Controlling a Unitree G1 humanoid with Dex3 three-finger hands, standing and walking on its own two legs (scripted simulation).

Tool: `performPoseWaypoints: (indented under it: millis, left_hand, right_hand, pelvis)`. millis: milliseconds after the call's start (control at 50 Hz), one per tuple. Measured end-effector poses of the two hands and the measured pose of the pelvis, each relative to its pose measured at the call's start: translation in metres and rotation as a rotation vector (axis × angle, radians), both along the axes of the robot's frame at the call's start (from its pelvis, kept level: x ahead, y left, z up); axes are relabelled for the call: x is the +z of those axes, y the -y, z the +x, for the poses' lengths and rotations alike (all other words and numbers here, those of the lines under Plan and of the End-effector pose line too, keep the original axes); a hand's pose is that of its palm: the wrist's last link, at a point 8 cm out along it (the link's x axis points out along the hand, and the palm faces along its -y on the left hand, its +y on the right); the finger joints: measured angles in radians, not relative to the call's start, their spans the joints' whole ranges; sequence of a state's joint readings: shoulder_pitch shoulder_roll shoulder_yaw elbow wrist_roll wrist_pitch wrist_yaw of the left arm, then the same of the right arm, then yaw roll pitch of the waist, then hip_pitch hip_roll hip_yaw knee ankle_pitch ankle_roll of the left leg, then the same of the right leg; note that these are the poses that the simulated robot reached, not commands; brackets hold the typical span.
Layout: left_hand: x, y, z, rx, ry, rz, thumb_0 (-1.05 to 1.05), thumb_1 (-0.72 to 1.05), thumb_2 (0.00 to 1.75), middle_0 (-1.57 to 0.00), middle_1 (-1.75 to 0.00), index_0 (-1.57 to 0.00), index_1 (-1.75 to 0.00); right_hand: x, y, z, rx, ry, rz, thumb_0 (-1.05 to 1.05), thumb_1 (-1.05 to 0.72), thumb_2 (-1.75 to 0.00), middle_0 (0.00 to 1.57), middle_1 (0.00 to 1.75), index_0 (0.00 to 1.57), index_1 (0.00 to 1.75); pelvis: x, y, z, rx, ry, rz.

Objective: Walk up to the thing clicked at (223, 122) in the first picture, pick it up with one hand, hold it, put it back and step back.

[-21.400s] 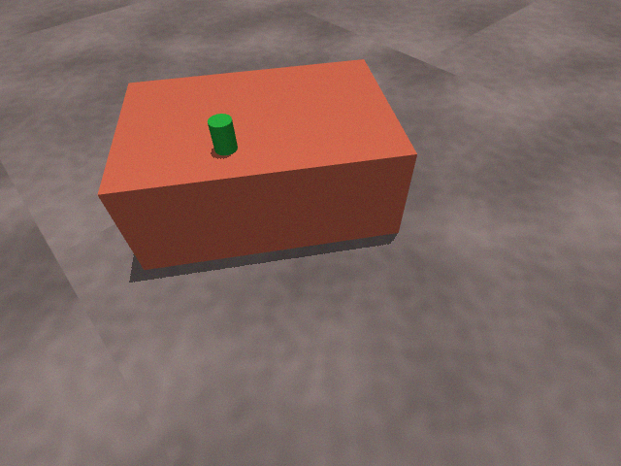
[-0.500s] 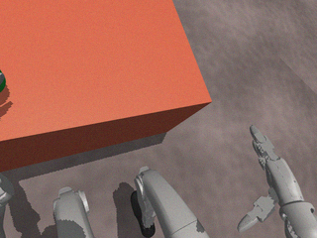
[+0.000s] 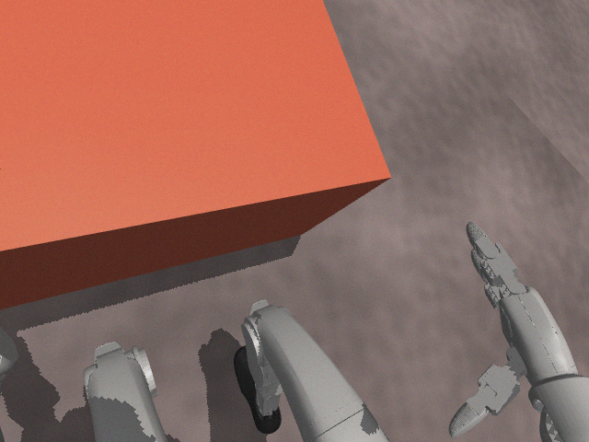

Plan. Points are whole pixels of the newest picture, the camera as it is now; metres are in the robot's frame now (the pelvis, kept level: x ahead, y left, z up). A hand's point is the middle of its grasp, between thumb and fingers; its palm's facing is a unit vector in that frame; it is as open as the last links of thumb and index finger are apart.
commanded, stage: loosen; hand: left
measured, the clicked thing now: out of the picture +0.55 +0.27 -0.06
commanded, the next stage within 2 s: open in 0.14 s
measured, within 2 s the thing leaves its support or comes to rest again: rests again in 0.14 s
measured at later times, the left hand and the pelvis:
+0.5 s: hand out of the picture +0.56 +0.27 -0.06, palm faces +0.37 -0.93 -0.01, open 14.7 cm; pelvis +0.00 +0.00 -0.01, yaw +0 degrees
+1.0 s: hand out of the picture +0.55 +0.33 +0.04, palm faces +0.41 -0.91 -0.03, open 17.6 cm; pelvis +0.00 +0.00 +0.03, yaw +0 degrees
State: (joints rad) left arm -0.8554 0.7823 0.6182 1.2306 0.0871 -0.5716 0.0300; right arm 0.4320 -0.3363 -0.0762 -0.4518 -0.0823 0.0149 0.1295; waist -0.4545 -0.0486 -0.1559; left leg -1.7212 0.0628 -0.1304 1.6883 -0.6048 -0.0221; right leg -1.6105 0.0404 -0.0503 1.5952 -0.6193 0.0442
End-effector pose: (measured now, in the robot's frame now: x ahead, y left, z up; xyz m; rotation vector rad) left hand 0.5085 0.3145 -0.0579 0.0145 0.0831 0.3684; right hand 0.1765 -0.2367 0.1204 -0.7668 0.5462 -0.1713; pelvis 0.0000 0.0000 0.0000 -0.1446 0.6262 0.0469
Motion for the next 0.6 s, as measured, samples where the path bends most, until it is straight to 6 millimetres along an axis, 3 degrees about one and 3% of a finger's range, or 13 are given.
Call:
performPoseWaypoints:
  millis: [220, 340, 460, 600]
  left_hand:
    - [-0.0050, 0.0047, 0.0049, 0.032, 0.023, -0.030, -0.01, -0.54, 1.01, -0.67, -0.95, -0.71, -0.97]
    - [-0.0001, 0.0030, 0.0079, 0.027, 0.045, -0.016, -0.01, -0.54, 0.73, -0.68, -0.81, -0.72, -0.81]
    - [0.0039, 0.0019, 0.0095, 0.017, 0.035, -0.011, -0.01, -0.58, 0.41, -0.54, -0.57, -0.57, -0.56]
    - [0.0020, 0.0023, 0.0048, 0.025, 0.022, -0.029, -0.01, -0.60, 0.20, -0.36, -0.35, -0.39, -0.34]
  right_hand:
    - [0.0007, 0.0011, -0.0020, 0.009, 0.013, -0.014, -0.01, 0.52, -0.05, 0.07, 0.05, 0.06, 0.06]
    - [0.0019, 0.0043, -0.0054, -0.005, 0.011, -0.028, -0.01, 0.51, -0.05, 0.07, 0.05, 0.06, 0.06]
    - [-0.0014, 0.0048, -0.0069, -0.011, 0.009, -0.011, -0.01, 0.51, -0.05, 0.07, 0.06, 0.06, 0.06]
    - [-0.0004, 0.0001, -0.0069, 0.005, 0.017, 0.003, -0.01, 0.52, -0.05, 0.07, 0.06, 0.06, 0.06]
  pelvis:
    - [-0.0076, 0.0018, -0.0012, -0.006, -0.002, 0.004]
    - [-0.0089, 0.0029, -0.0021, -0.005, -0.004, 0.003]
    - [-0.0090, 0.0020, -0.0028, -0.007, -0.002, 0.001]
    - [-0.0088, 0.0009, -0.0039, -0.008, 0.002, 0.004]
